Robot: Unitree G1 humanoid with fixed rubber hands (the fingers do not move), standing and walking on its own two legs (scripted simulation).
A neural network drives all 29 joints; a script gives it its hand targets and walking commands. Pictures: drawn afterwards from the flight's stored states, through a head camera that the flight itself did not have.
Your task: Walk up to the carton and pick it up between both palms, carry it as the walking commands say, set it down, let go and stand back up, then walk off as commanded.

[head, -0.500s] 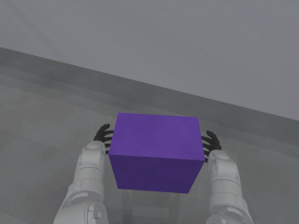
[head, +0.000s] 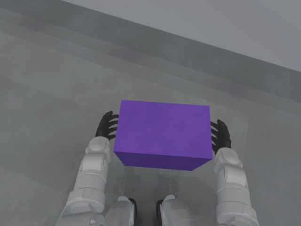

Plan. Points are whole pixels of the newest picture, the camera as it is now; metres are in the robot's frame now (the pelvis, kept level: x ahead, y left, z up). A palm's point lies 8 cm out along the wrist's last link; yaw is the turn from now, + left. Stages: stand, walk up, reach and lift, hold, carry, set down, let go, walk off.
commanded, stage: set down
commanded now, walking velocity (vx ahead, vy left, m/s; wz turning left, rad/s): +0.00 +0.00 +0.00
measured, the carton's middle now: (161, 140) +0.35 -0.06 -0.13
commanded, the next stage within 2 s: none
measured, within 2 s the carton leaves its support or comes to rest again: neither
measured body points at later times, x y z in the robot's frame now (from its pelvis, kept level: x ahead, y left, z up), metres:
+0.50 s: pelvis -0.05 +0.00 -0.08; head +0.15 -0.01 +0.33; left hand +0.39 +0.10 -0.15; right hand +0.33 -0.24 -0.15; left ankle +0.05 +0.08 -0.69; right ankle +0.03 -0.11 -0.69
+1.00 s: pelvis -0.05 -0.01 -0.15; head +0.19 -0.02 +0.23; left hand +0.42 +0.09 -0.25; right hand +0.35 -0.24 -0.24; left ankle +0.05 +0.08 -0.69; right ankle +0.03 -0.11 -0.69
